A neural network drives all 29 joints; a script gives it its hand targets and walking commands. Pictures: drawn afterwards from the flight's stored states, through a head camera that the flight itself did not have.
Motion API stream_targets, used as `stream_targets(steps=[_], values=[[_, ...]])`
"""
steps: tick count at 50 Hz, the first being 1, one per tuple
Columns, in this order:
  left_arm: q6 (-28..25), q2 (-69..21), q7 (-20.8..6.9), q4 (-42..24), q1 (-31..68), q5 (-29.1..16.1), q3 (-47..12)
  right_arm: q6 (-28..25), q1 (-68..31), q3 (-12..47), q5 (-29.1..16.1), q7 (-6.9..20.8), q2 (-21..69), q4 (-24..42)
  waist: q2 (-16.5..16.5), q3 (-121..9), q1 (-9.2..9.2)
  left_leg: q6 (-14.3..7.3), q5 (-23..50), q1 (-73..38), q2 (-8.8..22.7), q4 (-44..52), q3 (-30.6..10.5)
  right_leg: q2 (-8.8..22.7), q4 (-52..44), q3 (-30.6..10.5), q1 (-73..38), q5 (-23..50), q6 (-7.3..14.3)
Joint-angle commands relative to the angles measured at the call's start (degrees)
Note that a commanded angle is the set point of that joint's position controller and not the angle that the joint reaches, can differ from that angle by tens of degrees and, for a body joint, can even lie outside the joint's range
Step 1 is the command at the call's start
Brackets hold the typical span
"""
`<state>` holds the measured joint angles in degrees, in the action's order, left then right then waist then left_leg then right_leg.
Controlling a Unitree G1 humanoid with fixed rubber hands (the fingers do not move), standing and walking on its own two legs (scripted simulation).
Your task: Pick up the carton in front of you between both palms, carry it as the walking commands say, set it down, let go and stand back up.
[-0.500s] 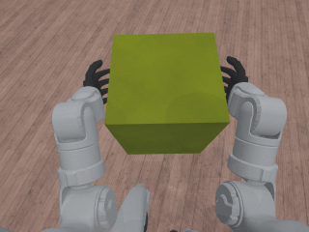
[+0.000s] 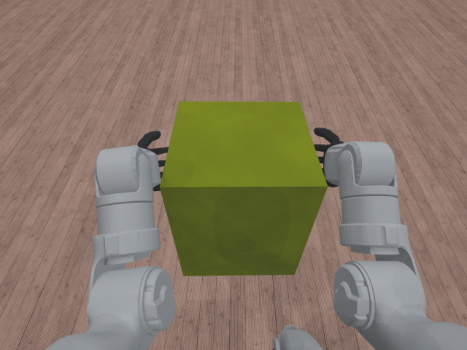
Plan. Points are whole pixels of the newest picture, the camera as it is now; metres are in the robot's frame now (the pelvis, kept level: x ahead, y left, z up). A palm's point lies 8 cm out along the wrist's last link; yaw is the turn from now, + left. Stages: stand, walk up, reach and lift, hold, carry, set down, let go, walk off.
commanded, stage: carry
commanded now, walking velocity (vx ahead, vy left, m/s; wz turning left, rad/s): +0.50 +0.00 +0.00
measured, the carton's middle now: (239, 191) +0.38 -0.02 +0.06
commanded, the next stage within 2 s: none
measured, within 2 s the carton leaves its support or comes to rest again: neither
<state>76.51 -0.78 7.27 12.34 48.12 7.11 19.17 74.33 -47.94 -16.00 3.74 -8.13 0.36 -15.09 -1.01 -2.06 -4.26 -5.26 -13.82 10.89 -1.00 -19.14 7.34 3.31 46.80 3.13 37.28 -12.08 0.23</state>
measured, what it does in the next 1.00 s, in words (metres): walks ahead: right foot, then left foot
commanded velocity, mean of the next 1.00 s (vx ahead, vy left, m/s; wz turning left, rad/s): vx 0.20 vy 0.00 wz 0.00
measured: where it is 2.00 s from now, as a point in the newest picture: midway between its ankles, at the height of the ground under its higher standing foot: (235, 280)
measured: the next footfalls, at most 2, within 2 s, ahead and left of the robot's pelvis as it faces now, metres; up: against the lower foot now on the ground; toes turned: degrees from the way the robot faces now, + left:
right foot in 0.16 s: +0.28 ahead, -0.13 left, +0.00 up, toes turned -8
left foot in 0.58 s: +0.56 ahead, +0.07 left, +0.00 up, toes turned -4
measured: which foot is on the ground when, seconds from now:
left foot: down 0.00-0.16, up 0.18-0.56, down 0.58-1.00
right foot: up 0.00-0.14, down 0.16-0.60, up 0.62-0.80, down 0.82-1.00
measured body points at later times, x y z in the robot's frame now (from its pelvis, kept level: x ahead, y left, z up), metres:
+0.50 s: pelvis +0.34 -0.04 +0.00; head +0.36 -0.04 +0.45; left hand +0.62 +0.13 +0.08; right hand +0.63 -0.17 +0.08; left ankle +0.44 +0.09 -0.72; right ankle +0.24 -0.12 -0.75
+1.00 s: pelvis +0.54 -0.03 -0.01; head +0.49 -0.03 +0.44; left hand +0.81 +0.13 +0.08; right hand +0.81 -0.18 +0.08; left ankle +0.52 +0.07 -0.75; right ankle +0.50 -0.13 -0.75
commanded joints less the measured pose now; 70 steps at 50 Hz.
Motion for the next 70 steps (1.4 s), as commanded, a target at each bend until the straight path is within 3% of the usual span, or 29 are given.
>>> stream_targets(steps=[1, 5, 7, 8, 9, 10, 11, 13, 14, 15, 18, 21, 24, 25, 28, 29, 30, 31, 32, 34, 35, 37, 40, 42, 44, 47, 51, 60, 70], values=[[-3.9, -66.3, -12.2, -1.2, 36.1, -22.6, -34.0, -2.4, -43.2, 31.6, -26.3, 16.8, 70.1, 7.6, -6.8, -22.1, 1.25, -3.1, 32.2, -21.8, 12.8, 2.1, -8.8, -1.3, -9.2, 4.0, 0.1, 6.1, -0.1], [-5.7, -69.4, -13.0, -6.2, 31.7, -25.3, -39.7, -4.2, -31.5, 33.9, -22.2, 15.9, 68.4, 10.4, -9.1, -21.6, 1.17, -1.2, 45.1, -25.8, 10.9, -3.2, -3.1, -4.0, -20.7, 8.2, -6.3, 11.3, 0.6], [-6.5, -70.3, -13.6, -9.6, 28.4, -25.9, -42.3, -4.8, -25.4, 35.8, -20.8, 15.5, 67.7, 13.2, -8.3, -25.6, 3.11, 1.9, 49.2, -20.0, 9.4, -14.4, 1.3, -5.8, -27.6, 11.0, -24.1, 14.9, 1.8], [-6.9, -70.3, -14.0, -10.7, 24.8, -26.0, -42.9, -5.0, -23.5, 37.1, -20.4, 15.4, 67.2, 15.1, -5.8, -28.8, 5.05, 3.8, 38.5, -10.1, 8.8, -22.4, 1.2, -0.9, -26.5, 6.2, -38.0, 14.6, 3.0], [-7.2, -69.7, -14.5, -12.1, 21.3, -26.1, -42.9, -5.1, -20.8, 38.6, -20.1, 15.4, 66.6, 16.5, 3.7, -33.5, 5.97, 4.6, 17.0, 0.9, 6.5, -33.0, 0.1, 11.1, -21.2, -9.5, -50.7, 23.7, 4.7], [-7.9, -67.5, -14.4, -14.0, 20.0, -24.3, -44.0, -5.0, -19.1, 39.6, -19.9, 15.6, 68.5, 18.5, 18.4, -36.4, 5.50, 6.3, -12.1, 22.4, -1.2, -46.1, -3.4, 20.8, -23.1, -28.7, -66.2, 26.7, 14.7], [-8.2, -68.7, -14.5, -16.6, 16.0, -24.9, -45.2, -5.3, -17.5, 41.1, -20.0, 15.6, 67.8, 21.3, 16.7, -35.0, 5.84, 5.2, -15.7, 29.7, -0.4, -53.7, -7.3, 20.8, -24.2, -29.9, -65.6, 25.3, 15.9], [-8.9, -69.2, -14.7, -25.7, 13.4, -25.1, -47.8, -6.3, -13.3, 44.0, -19.9, 15.4, 68.1, 27.4, 6.7, -31.1, 5.72, 4.2, -10.3, 31.6, 3.9, -49.4, -8.7, 17.4, -25.3, -19.6, -60.4, 29.3, 11.6], [-9.3, -68.9, -14.6, -29.5, 12.2, -25.0, -49.5, -6.8, -10.9, 45.3, -19.9, 15.3, 68.1, 30.1, 4.4, -29.2, 5.64, 4.5, -7.7, 30.5, 5.4, -43.8, -8.3, 16.6, -26.9, -16.3, -57.1, 28.7, 10.0], [-9.5, -68.0, -14.6, -32.4, 9.5, -24.8, -50.8, -7.3, -7.9, 46.7, -19.9, 15.2, 67.8, 32.4, 5.2, -28.9, 5.58, 5.0, -7.1, 28.2, 5.9, -39.0, -7.5, 15.9, -28.5, -13.7, -54.9, 27.3, 9.1], [-9.9, -64.8, -15.3, -36.6, -1.8, -23.9, -53.8, -8.6, 2.7, 50.1, -18.6, 14.9, 64.9, 36.8, 6.7, -27.8, 5.63, 6.4, -6.8, 26.2, 4.6, -30.0, -3.6, 14.2, -29.5, -7.7, -52.8, 30.0, 9.5], [-9.3, -62.2, -16.4, -38.3, -10.3, -24.7, -53.7, -8.0, 9.8, 51.2, -18.6, 15.0, 63.6, 40.2, 9.0, -23.7, 5.44, 6.7, 1.1, 23.7, 4.1, -19.9, -0.3, 11.7, -30.6, -2.1, -49.0, 30.5, 8.2], [-8.0, -58.8, -17.2, -37.3, -16.1, -23.7, -53.2, -6.4, 15.0, 51.4, -18.5, 15.7, 60.4, 40.0, 10.4, -19.0, 5.46, 6.9, 9.7, 19.0, 1.3, -11.9, 3.5, 8.6, -27.7, 4.6, -46.2, 44.5, 5.3], [-7.5, -57.8, -17.3, -36.7, -17.0, -23.2, -53.0, -5.8, 15.5, 51.4, -18.6, 16.1, 59.2, 39.6, 10.5, -17.8, 5.60, 7.0, 12.5, 16.3, 0.3, -9.3, 4.8, 7.5, -26.0, 6.0, -44.8, 45.2, 4.4], [-6.3, -55.0, -17.5, -34.7, -17.0, -22.6, -52.5, -4.1, 15.8, 51.0, -18.7, 17.2, 56.6, 37.6, 7.6, -16.7, 4.07, 5.7, 25.0, -3.4, 0.8, -1.5, 6.7, 5.1, -15.0, 9.4, -32.8, 35.6, 0.2], [-5.9, -53.8, -17.5, -33.8, -16.4, -22.2, -52.1, -3.6, 15.3, 50.4, -18.7, 17.4, 55.0, 36.8, 4.7, -17.9, 3.75, 4.9, 38.7, -12.5, 8.4, -4.0, -0.7, 3.5, -9.3, 8.8, -25.2, 21.1, -2.2], [-5.1, -53.9, -17.4, -34.1, -13.7, -22.6, -52.8, -3.2, 14.6, 49.2, -18.3, 17.6, 54.3, 35.3, -6.9, -23.2, 2.74, -3.1, 60.7, -25.7, 21.3, -8.3, -15.8, -0.4, 3.8, 6.3, -14.2, -3.2, -4.0], [-4.5, -53.7, -17.5, -33.5, -13.5, -23.0, -53.3, -3.3, 16.2, 48.3, -18.3, 17.6, 54.7, 32.6, -12.0, -25.6, 2.56, -9.8, 62.2, -28.1, 25.9, -6.4, -22.7, -3.4, 12.3, 3.2, -7.4, -20.8, -3.9], [-4.6, -54.8, -17.6, -32.8, -13.6, -23.2, -53.2, -3.6, 16.9, 48.5, -18.6, 17.6, 56.2, 32.5, -9.8, -24.5, 2.96, -10.0, 53.4, -22.6, 25.4, -2.9, -21.3, -1.7, 14.3, -0.8, -7.1, -22.9, -3.1], [-5.7, -58.2, -17.9, -33.2, -10.3, -24.1, -54.2, -4.5, 13.9, 49.2, -19.7, 17.9, 60.0, 33.4, -4.9, -22.0, 3.64, -4.8, 36.5, -12.7, 21.5, 1.4, -14.1, 1.6, 0.6, -2.7, -12.4, -22.2, -1.4], [-6.3, -59.3, -17.9, -33.6, -9.3, -24.5, -54.6, -4.9, 12.4, 49.8, -20.2, 18.1, 61.5, 34.0, -5.7, -20.7, 3.90, -2.9, 30.6, -8.8, 19.2, 3.0, -10.6, 1.0, -6.6, -1.0, -16.0, -20.5, -1.4], [-7.1, -61.1, -17.6, -33.6, -9.3, -24.6, -55.3, -5.5, 11.9, 50.1, -20.5, 18.3, 62.1, 34.5, -7.9, -21.7, 3.77, -1.3, 21.3, -6.4, 17.3, 3.5, -7.1, -0.5, -13.0, 2.2, -21.2, -14.3, -1.5], [-7.5, -60.0, -17.0, -34.3, -11.0, -23.9, -55.1, -5.8, 12.2, 50.3, -20.5, 18.3, 60.6, 35.7, -4.5, -22.7, 4.03, 1.0, 10.4, -1.4, 14.5, 1.0, -2.3, 1.2, -24.5, 4.6, -29.6, 3.6, -1.9], [-6.9, -58.6, -16.9, -34.0, -11.8, -23.4, -54.4, -5.3, 12.6, 50.1, -19.9, 18.3, 59.1, 35.3, -1.4, -19.8, 3.87, 4.2, 2.5, 2.3, 12.1, -1.2, -0.3, 7.3, -26.4, -0.2, -30.0, 7.5, -1.8], [-6.3, -57.6, -17.0, -32.1, -11.9, -22.6, -53.3, -4.2, 11.8, 50.2, -20.1, 18.3, 58.2, 34.5, 3.0, -15.7, 3.65, 5.8, 10.8, 1.0, 11.0, -3.4, -1.5, 8.5, -23.4, -0.8, -26.6, 14.7, -1.1], [-5.7, -56.3, -17.1, -28.4, -15.3, -21.9, -51.9, -3.4, 13.5, 49.6, -19.5, 18.1, 56.7, 32.3, 3.4, -18.0, 3.79, 5.6, 24.9, -1.2, 11.2, -9.5, -1.6, 7.9, -20.0, -0.2, -28.0, 28.5, -0.8], [-6.1, -57.7, -17.3, -28.0, -13.4, -22.4, -52.0, -3.6, 11.8, 49.9, -19.7, 18.1, 57.9, 31.6, 3.1, -19.8, 4.02, 6.3, 27.9, -1.3, 10.4, -11.9, -1.1, 7.4, -17.7, 0.4, -29.6, 37.4, -0.6], [-6.6, -59.1, -17.2, -32.1, -11.4, -24.0, -53.4, -4.4, 11.7, 50.2, -20.0, 17.7, 59.4, 34.3, 1.5, -22.1, 4.14, 5.4, 28.8, -3.2, 10.4, -13.7, -1.6, 6.4, -15.3, 0.6, -29.4, 33.8, 0.2], [-6.4, -58.4, -17.4, -32.4, -11.7, -23.8, -53.5, -4.3, 11.9, 50.2, -19.9, 17.9, 59.0, 34.6, 1.3, -18.7, 4.11, 4.8, 21.5, -1.3, 10.9, -11.7, -2.5, 6.4, -17.0, 0.3, -27.3, 22.8, 0.6]])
